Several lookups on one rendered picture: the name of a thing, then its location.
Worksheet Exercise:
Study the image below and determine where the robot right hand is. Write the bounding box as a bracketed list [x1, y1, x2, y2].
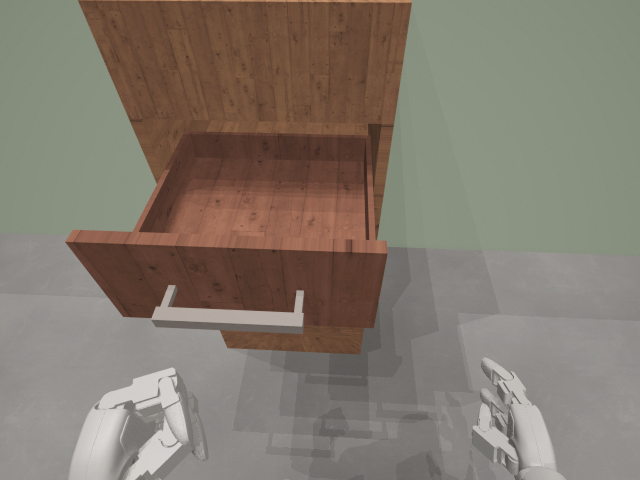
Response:
[472, 357, 557, 479]

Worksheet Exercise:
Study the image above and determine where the drawer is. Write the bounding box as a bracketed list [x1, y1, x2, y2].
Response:
[65, 131, 388, 328]

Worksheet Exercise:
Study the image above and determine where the handle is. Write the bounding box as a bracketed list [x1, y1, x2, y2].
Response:
[151, 285, 304, 334]

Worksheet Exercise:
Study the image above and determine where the robot left hand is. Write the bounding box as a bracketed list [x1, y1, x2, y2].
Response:
[67, 368, 209, 480]

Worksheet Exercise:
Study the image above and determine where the cabinet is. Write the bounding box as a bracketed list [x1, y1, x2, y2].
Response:
[78, 0, 412, 355]

